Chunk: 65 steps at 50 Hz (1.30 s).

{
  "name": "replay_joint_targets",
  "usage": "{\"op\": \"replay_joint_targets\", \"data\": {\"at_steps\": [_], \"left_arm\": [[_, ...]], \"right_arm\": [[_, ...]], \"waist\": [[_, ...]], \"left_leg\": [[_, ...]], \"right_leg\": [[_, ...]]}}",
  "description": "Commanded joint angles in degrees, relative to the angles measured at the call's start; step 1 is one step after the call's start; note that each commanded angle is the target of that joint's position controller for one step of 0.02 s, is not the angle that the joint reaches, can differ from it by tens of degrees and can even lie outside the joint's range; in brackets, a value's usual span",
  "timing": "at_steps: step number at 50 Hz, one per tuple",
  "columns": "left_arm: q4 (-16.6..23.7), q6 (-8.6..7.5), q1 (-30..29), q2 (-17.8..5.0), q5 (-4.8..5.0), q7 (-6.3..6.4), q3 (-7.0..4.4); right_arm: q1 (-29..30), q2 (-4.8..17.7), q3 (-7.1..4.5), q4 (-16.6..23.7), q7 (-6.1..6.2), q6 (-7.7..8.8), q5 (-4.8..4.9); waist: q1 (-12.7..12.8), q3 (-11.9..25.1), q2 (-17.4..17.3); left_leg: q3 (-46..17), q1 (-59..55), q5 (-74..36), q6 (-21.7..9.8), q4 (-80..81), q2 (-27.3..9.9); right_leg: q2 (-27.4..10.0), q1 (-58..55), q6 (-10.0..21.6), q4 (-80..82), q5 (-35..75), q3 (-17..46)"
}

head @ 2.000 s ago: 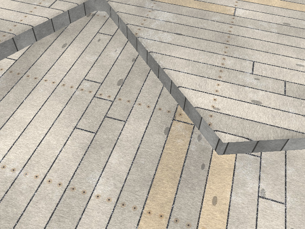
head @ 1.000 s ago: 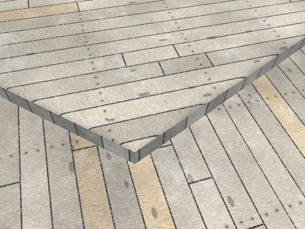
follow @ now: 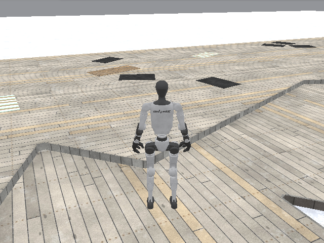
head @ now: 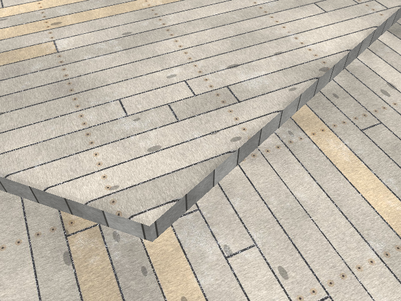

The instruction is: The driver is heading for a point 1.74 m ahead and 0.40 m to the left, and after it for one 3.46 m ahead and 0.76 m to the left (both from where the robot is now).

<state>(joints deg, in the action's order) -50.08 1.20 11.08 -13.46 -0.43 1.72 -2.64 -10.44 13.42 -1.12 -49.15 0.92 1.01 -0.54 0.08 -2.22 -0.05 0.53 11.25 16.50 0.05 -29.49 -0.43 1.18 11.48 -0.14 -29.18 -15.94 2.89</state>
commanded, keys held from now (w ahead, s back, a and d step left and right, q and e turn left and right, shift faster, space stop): no key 0.04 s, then w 0.04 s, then no key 0.44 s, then w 0.48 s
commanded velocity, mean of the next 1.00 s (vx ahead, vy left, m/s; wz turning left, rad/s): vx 0.16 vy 0.00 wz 0.00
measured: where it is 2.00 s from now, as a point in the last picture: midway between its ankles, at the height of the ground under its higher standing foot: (211, 260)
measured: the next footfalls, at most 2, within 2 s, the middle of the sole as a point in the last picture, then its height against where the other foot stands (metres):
left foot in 1.22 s outside the picture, level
right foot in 1.76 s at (242, 242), level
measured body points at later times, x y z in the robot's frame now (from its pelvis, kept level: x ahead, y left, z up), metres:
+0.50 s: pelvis +0.01 +0.00 +0.00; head +0.02 +0.00 +0.45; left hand +0.07 +0.26 -0.15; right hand +0.08 -0.25 -0.14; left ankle -0.01 +0.12 -0.74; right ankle +0.00 -0.12 -0.74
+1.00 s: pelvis +0.13 -0.02 +0.01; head +0.14 -0.04 +0.46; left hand +0.04 +0.22 -0.13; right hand +0.27 -0.28 -0.12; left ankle +0.19 +0.12 -0.67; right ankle +0.03 -0.12 -0.74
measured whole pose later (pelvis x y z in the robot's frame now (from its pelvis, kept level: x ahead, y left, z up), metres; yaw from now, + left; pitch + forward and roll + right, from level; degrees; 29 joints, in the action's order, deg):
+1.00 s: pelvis +0.13 -0.02 +0.01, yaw +0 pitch +1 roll +0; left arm -63.7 -5.0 26.1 -10.8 0.1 -0.2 -1.0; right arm -7.8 16.0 -2.8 -52.8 -1.3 5.2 1.5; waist 3.3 -0.3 -1.8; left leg 1.2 34.5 11.5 -1.6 -56.6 -4.6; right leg 2.1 -1.9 2.4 -13.6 -16.2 -1.1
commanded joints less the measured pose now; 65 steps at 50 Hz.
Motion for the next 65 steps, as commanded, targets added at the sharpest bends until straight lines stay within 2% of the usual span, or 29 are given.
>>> {"op": "replay_joint_targets", "data": {"at_steps": [1, 3, 5, 7, 10, 14, 26, 28, 31, 34, 36, 38, 39, 40, 41, 43, 44, 45, 46, 48, 51, 55, 58, 60, 61, 62, 63, 64, 65], "left_arm": [[1.2, -0.63, -0.5, -6.2, 0.08, 0.42, -1.36], [-0.4, -0.55, 0.5, -5.9, 0.20, 0.55, -1.32], [-1.0, -0.55, -0.1, -5.6, 0.59, 0.73, -1.32], [-1.5, -1.21, -0.5, -4.3, 0.10, 0.83, -0.84], [-3.5, -2.00, 0.4, -5.8, 0.06, 0.42, -1.04], [-5.7, -1.87, 0.6, -5.7, 0.58, 0.19, -0.77], [-10.1, -0.69, 0.2, -5.1, 0.52, 0.75, -0.36], [-11.3, -0.54, 1.6, -4.8, 1.00, 0.79, -0.42], [-9.8, -1.93, -0.5, -4.4, 1.41, 0.53, -0.29], [-7.9, -5.07, -3.4, -1.9, 1.77, -0.80, 0.35], [-8.4, -6.13, -1.0, -2.0, 2.17, -1.65, 0.32], [-12.5, -6.36, 8.3, -3.3, 2.12, -1.73, -0.53], [-14.6, -6.30, 15.1, -6.7, 1.79, -1.53, -1.66], [-15.6, -6.58, 21.9, -13.8, 2.00, -2.00, -3.43], [-14.8, -7.39, 20.5, -10.7, 0.90, -2.29, -2.27], [-12.6, -8.49, 15.2, -6.0, 0.80, -2.46, -0.84], [-12.1, -8.36, 13.9, -5.7, 0.99, -2.68, -0.49], [-11.9, -7.82, 14.1, -2.8, 0.76, -2.76, 0.47], [-12.0, -7.34, 14.8, -3.7, 0.59, -2.57, 0.53], [-11.7, -6.60, 15.6, -3.8, 0.61, -1.80, 0.84], [-10.4, -6.28, 14.7, -7.0, 0.23, -0.64, 0.52], [-11.2, -6.65, 17.5, -8.7, 1.50, -0.39, -0.32], [-10.7, -6.00, 15.8, -9.8, 1.24, -0.42, -1.08], [-9.7, -4.79, 14.1, -9.6, 0.34, -0.49, -1.12], [-8.1, -4.71, 14.0, -8.1, -0.50, -0.57, -0.35], [-7.7, -5.85, 22.2, 1.8, 0.12, -1.52, 2.17], [-8.2, -7.62, 18.0, -3.1, 1.62, -1.96, 1.12], [-5.5, -8.71, 11.9, -7.2, 3.33, -2.13, -0.06], [-4.6, -9.13, 8.7, -7.8, 3.29, -1.68, -0.14]], "right_arm": [[0.3, 6.5, -1.48, 1.6, 0.21, 0.64, 0.06], [-0.7, 6.5, -1.49, 0.3, 0.31, 0.50, 0.15], [0.0, 7.1, -1.70, -0.1, 0.66, 0.16, 0.62], [1.2, 5.6, -1.00, -0.2, 0.87, 0.68, 0.12], [-1.5, 6.4, -1.20, -2.0, 0.73, 1.42, 0.05], [-2.3, 6.4, -1.05, -3.6, 0.80, 0.76, 0.49], [-3.1, 5.8, -0.74, -7.4, 0.97, -0.04, 0.46], [-4.5, 6.0, -0.99, -8.5, 1.14, -0.31, 0.89], [-5.8, 7.9, -1.61, -8.2, 1.40, 0.34, 1.71], [-9.9, 11.7, -3.00, -9.3, 0.91, 2.19, 2.20], [-5.8, 11.0, -2.88, -7.5, 0.45, 2.81, 2.12], [0.5, 9.9, -2.61, -4.8, 0.00, 2.55, 2.59], [3.0, 7.1, -1.79, -3.4, -0.20, 2.89, 2.26], [3.5, 4.6, -1.25, -1.0, -0.04, 3.97, 2.00], [3.7, 6.4, -1.73, -0.9, -0.01, 4.80, 2.69], [0.4, 6.3, -1.82, -2.3, -1.00, 5.73, 3.63], [1.3, 6.8, -2.17, -2.1, -1.24, 5.99, 3.07], [2.9, 7.3, -2.69, -1.9, -1.48, 5.90, 2.20], [2.5, 5.7, -2.40, -1.6, -2.01, 5.69, 2.21], [5.3, 4.2, -1.91, -0.5, -2.65, 5.04, 1.87], [14.4, 2.0, -0.59, 3.3, -2.65, 4.66, 1.76], [18.1, 4.4, -0.68, 5.6, -2.98, 4.36, 2.41], [14.4, 7.5, -2.01, 5.4, -3.26, 4.77, 2.30], [-0.7, 11.0, -4.27, 0.9, -2.72, 4.35, 2.48], [-10.9, 14.0, -5.26, -1.6, -2.13, 3.95, 2.04], [-15.4, 18.1, -5.98, -3.4, -2.54, 3.90, 0.94], [-13.0, 12.5, -4.40, -3.3, -2.77, 4.20, 1.24], [-6.5, 10.4, -3.64, -2.3, -2.74, 4.79, 1.43], [-1.2, 9.0, -3.12, -1.1, -2.88, 5.33, 1.14]], "waist": [[-0.1, 2.0, 0.0], [-0.1, 3.1, -0.3], [-0.1, -1.0, -2.0], [0.4, -3.3, -2.6], [-0.4, 1.1, 1.0], [-0.5, 2.9, 0.5], [-0.2, 1.1, 0.0], [-0.2, 1.9, -0.5], [-1.3, -6.2, -3.7], [-2.1, -8.6, -9.9], [0.6, -8.0, -8.9], [5.2, -5.6, -5.8], [7.4, -3.2, 2.3], [8.7, -0.7, 16.9], [7.5, -1.5, 12.7], [3.6, -3.0, 5.2], [2.9, -3.6, 3.6], [2.8, -2.7, 2.5], [2.3, -2.2, 5.8], [2.6, -3.2, 4.7], [3.9, -6.0, 4.0], [3.5, -6.9, 5.7], [-0.6, -2.4, 6.5], [-8.1, 7.3, 7.0], [-11.4, 14.1, 2.5], [-6.1, 24.0, -15.4], [-7.6, 21.0, -11.7], [-5.8, 10.5, -9.4], [-3.7, 6.4, -3.4]], "left_leg": [[-2.9, 0.9, -8.9, -1.1, 5.6, -2.7], [-2.4, 0.4, -3.2, -1.4, 6.1, -2.0], [-4.2, 3.6, 10.7, -3.1, 7.7, -2.4], [-5.4, 6.3, 6.9, -3.2, 8.5, -3.4], [-1.7, 1.6, -9.1, -1.1, 4.0, -1.2], [-1.7, -1.5, -15.3, -1.3, 3.4, -1.3], [-1.6, -1.4, -14.3, -1.1, 5.5, -1.2], [-0.7, -1.2, 1.8, -2.2, 5.3, 0.2], [-9.8, 3.5, 28.1, -6.9, 10.5, -4.9], [-28.1, 2.1, 31.7, -14.1, 19.6, -17.4], [-25.5, 4.5, 25.1, -13.1, 18.5, -17.1], [-13.7, 13.2, 15.4, -8.1, 11.8, -9.5], [-5.4, 19.4, 7.3, -4.7, -1.5, -3.7], [2.8, 28.7, 8.0, -1.2, -19.9, 2.9], [-2.9, 35.2, 15.5, -1.5, -32.3, 2.0], [-5.4, 40.0, 7.2, -4.0, -39.3, -2.7], [-4.5, 41.3, 3.2, -4.3, -37.8, -4.2], [-3.2, 40.1, -0.1, -4.5, -36.7, -5.4], [-2.4, 37.3, -2.1, -3.8, -34.2, -6.0], [-0.1, 35.1, -5.4, -1.6, -28.6, -5.9], [2.7, 27.9, -12.6, 0.0, -13.2, -3.6], [2.1, 22.2, -17.1, -1.8, -3.7, -2.2], [2.1, 15.7, -14.7, -4.8, -1.6, -0.2], [4.1, -2.8, -12.7, -7.6, -1.8, 2.8], [-6.0, -20.3, -9.6, -10.5, -3.1, -5.8], [-36.5, -37.0, 8.3, -20.5, 6.2, -20.9], [-45.6, -33.3, 15.5, -19.1, 15.1, -20.5], [-37.0, -24.1, 12.7, -16.3, 16.3, -19.2], [-29.2, -14.8, 4.4, -14.9, 17.4, -17.4]], "right_leg": [[-2.8, -1.6, 1.1, 4.3, 11.5, 3.0], [-1.9, -2.1, 1.2, 4.2, 6.2, 1.9], [-0.1, 2.3, 1.9, 2.3, -6.1, 0.1], [-1.0, 2.1, 1.5, 2.9, 1.2, 0.9], [-2.2, -0.9, 1.3, 2.7, 14.5, 2.0], [-2.3, -2.3, 1.6, 2.8, 18.1, 1.8], [-2.0, -2.9, 1.0, 4.8, 15.9, 1.1], [0.2, -2.0, 1.8, 3.3, -0.3, -1.3], [0.6, 9.7, 3.6, -0.8, -19.9, -1.4], [-0.7, 15.0, 3.8, -12.4, -9.9, -3.7], [-2.0, 10.6, 5.6, -8.3, -10.7, -3.6], [-0.6, -7.7, 6.1, 4.1, -3.1, -4.0], [-6.6, -15.5, 7.9, 9.1, -5.8, 7.3], [-18.1, -23.1, 14.5, 17.2, -9.4, 28.3], [-22.5, -23.4, 17.6, 18.7, -7.1, 36.2], [-19.6, -23.8, 14.5, 17.5, 1.1, 25.3], [-18.6, -23.6, 12.9, 18.0, 7.1, 20.6], [-15.5, -23.4, 10.4, 18.2, 14.9, 14.9], [-15.3, -20.8, 10.5, 18.6, 19.1, 12.2], [-13.4, -17.3, 10.6, 20.4, 22.1, 7.5], [-11.1, -8.3, 10.3, 23.8, 20.1, 3.3], [-13.7, -10.1, 9.8, 25.3, 20.0, 1.9], [-15.5, -16.7, 7.8, 17.5, 39.5, 0.3], [-12.6, -14.5, 5.6, -0.8, 53.2, -2.5], [-10.1, -1.4, 4.2, -17.3, 38.3, -3.2], [1.8, 18.9, 0.7, -39.9, -5.5, -2.4], [1.0, 25.3, 2.0, -48.5, -15.1, 5.3], [-2.0, 29.9, 3.2, -50.3, -10.9, 4.1], [-5.3, 27.2, 3.7, -47.7, -5.1, 3.1]]}}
